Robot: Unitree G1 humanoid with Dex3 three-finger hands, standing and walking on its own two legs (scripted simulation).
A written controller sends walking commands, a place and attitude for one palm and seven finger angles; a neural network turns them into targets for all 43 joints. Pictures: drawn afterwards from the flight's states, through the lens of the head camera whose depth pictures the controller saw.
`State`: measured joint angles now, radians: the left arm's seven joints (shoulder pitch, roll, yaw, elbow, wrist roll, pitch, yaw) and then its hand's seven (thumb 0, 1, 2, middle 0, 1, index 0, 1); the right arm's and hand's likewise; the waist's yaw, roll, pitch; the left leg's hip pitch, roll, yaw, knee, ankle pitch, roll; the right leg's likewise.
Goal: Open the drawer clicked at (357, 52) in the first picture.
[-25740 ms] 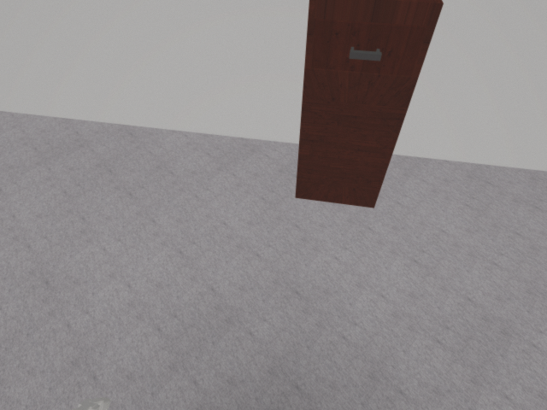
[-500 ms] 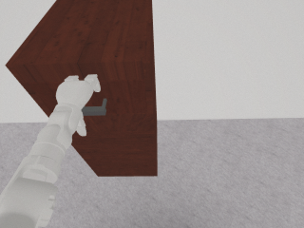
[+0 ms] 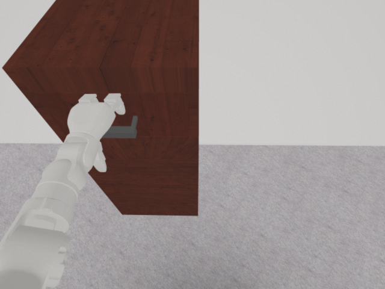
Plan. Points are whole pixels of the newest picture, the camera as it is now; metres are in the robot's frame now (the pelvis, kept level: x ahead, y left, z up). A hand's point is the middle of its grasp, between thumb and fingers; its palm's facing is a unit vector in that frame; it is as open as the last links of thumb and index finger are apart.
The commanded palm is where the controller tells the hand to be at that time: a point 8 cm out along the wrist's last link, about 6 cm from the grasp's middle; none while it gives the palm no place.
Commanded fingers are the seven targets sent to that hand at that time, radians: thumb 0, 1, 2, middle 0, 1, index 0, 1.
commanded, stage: lower the fingers behind the handle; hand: left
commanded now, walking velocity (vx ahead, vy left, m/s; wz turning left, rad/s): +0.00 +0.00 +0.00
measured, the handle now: (116, 125) +0.49 +0.20 +0.02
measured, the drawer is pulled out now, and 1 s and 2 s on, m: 0.00 0.00 0.00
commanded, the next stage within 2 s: close the thumb around the handle in 1.16 s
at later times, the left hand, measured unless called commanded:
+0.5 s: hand (100, 141) +0.43 +0.22 +0.03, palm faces -0.01 -0.02 -1.00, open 13.8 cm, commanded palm +0.41 +0.22 +0.07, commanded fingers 0.00 -0.50 0.30 -0.30 -1.20 -0.30 -1.20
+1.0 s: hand (104, 148) +0.44 +0.23 +0.00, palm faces -0.02 -0.02 -1.00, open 13.8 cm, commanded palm +0.42 +0.22 +0.06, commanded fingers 0.00 -0.50 0.30 -0.30 -1.20 -0.30 -1.20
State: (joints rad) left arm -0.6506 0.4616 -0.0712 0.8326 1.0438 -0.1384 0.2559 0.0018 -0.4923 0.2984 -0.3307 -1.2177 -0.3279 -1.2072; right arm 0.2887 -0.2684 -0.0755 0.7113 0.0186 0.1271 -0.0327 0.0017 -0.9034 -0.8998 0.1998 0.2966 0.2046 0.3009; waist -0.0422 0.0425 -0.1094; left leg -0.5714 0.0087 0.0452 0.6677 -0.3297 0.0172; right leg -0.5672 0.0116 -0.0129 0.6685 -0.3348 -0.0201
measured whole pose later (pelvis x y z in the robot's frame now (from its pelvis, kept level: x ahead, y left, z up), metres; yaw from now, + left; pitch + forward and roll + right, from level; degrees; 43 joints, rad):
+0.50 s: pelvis -0.01 +0.01 -0.01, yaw +0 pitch +15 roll +0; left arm -0.66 0.44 -0.09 0.90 1.07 -0.10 0.31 0.00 -0.49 0.30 -0.30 -1.24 -0.32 -1.21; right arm 0.31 -0.26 -0.07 0.70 0.01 0.13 -0.03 0.00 -0.90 -0.90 0.20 0.30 0.21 0.30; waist -0.04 0.04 -0.13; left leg -0.64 0.01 0.05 0.73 -0.35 0.03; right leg -0.63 0.01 -0.01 0.72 -0.34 -0.01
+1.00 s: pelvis -0.01 +0.01 -0.02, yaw +0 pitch +18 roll -1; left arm -0.67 0.44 -0.07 0.94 1.09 -0.09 0.38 0.00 -0.49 0.30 -0.30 -1.21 -0.32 -1.20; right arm 0.32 -0.24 -0.08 0.73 0.00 0.12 -0.02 0.00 -0.90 -0.90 0.20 0.30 0.21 0.30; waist -0.06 0.04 -0.14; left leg -0.75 0.01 0.04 0.82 -0.38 0.03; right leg -0.73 0.01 -0.02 0.80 -0.37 -0.01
